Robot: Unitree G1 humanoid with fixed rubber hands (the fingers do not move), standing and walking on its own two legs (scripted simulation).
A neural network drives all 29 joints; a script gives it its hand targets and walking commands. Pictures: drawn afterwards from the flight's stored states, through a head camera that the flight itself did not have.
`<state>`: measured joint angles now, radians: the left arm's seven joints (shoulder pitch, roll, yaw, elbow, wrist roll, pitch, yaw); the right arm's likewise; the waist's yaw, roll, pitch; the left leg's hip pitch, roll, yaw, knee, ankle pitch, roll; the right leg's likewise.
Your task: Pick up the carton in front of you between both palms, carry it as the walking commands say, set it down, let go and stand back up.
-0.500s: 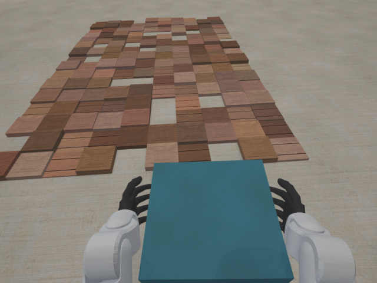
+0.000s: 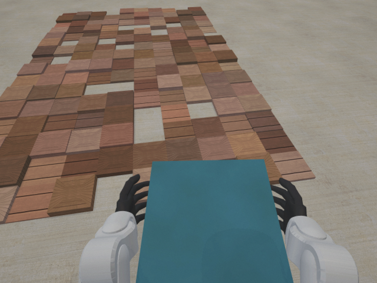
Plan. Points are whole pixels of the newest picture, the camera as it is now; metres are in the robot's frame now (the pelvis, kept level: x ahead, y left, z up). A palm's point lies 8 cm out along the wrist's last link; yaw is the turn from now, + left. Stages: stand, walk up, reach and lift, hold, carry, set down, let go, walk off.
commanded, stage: carry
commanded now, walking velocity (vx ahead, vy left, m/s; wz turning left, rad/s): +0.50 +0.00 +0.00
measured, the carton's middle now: (208, 235) +0.23 -0.01 +0.01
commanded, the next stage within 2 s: none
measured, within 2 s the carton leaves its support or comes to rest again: neither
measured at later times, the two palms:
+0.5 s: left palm (153, 96) +0.60 +0.13 +0.10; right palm (253, 94) +0.62 -0.17 +0.09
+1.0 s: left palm (151, 30) +1.06 +0.18 +0.12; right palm (222, 30) +1.05 -0.12 +0.12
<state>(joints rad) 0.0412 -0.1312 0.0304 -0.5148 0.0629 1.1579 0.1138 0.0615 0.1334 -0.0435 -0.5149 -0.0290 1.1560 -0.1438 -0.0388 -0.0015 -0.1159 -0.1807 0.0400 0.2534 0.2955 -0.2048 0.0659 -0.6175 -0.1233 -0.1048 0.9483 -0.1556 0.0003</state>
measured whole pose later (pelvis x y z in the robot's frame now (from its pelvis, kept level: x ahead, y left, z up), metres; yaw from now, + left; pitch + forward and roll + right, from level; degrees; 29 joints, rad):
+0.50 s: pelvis +0.34 -0.04 +0.00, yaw +4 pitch +4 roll +1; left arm -0.16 -0.13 0.12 -0.40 0.02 1.14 0.14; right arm -0.15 0.13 -0.10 -0.42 -0.04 1.17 -0.15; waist 0.03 0.01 -0.05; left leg -0.61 0.12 0.08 1.02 -0.21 0.02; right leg -0.23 -0.04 -0.25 0.35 -0.20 -0.07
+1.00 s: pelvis +0.67 +0.03 -0.02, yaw +2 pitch +7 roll -1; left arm -0.71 -0.08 0.33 -0.18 -0.02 1.15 0.21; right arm -0.68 0.09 -0.30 -0.18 0.04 1.14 -0.22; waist -0.06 -0.01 0.08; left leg -0.31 0.01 0.17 0.51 -0.32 0.08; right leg -0.77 -0.06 -0.05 1.23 -0.33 -0.05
